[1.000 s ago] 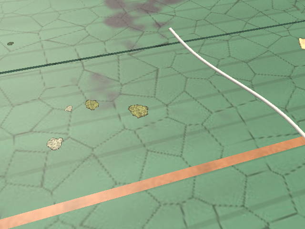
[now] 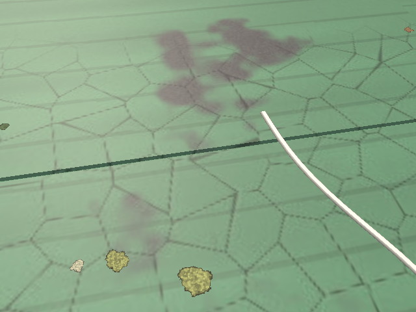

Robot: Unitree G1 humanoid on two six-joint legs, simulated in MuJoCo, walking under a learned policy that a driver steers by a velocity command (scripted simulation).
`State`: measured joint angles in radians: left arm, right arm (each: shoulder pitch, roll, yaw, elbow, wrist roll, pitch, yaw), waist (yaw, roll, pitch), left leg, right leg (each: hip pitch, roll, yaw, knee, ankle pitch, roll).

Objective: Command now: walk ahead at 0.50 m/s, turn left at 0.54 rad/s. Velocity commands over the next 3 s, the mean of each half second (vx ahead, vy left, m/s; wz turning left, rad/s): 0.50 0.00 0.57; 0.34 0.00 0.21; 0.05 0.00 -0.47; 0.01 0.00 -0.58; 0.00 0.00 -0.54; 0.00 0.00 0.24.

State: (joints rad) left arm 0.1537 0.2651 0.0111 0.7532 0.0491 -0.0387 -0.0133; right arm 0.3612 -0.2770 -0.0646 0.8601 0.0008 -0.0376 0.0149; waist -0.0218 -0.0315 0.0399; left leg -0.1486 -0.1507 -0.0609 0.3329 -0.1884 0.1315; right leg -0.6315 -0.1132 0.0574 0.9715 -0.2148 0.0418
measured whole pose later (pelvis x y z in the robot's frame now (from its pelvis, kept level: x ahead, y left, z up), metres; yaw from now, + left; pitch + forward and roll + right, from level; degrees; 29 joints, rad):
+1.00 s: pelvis +0.46 +0.08 +0.00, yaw +22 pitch +0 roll -1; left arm 0.27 0.24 0.05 0.86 0.02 0.02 0.00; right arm 0.21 -0.20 -0.01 0.81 -0.02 -0.05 -0.02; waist 0.02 -0.03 0.09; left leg -0.23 -0.01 0.14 0.37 -0.15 0.09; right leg -0.51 -0.03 0.01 1.05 -0.34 0.01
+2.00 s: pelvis +0.49 +0.10 +0.00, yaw -14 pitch +0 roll -1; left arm 0.21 0.33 0.10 0.78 0.02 0.09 -0.04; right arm 0.19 -0.24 -0.03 0.72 -0.02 0.01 -0.04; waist 0.01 -0.05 0.06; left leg -0.20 0.01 0.08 0.41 -0.22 0.04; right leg -0.45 0.06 0.07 1.06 -0.41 0.06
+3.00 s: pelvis +0.45 +0.06 -0.01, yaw -17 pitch +1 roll +0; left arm 0.17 0.30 0.03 0.78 0.01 0.01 0.04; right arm 0.20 -0.32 -0.08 0.81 0.00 0.07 0.01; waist -0.02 0.02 0.06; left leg -0.31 -0.08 -0.19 0.50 -0.21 -0.01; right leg -0.23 0.06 0.04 0.48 -0.29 -0.01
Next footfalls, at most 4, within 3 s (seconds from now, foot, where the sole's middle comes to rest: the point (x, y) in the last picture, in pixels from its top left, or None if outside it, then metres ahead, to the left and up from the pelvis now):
0.24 right None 0.33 -0.13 -0.78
0.76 left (151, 303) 0.50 0.18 -0.78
1.26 right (208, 281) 0.57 0.00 -0.78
1.76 left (148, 288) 0.55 0.19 -0.78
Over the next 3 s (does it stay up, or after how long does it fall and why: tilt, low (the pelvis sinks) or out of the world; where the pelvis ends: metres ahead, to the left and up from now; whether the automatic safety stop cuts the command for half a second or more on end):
stays up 0.45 0.06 -0.01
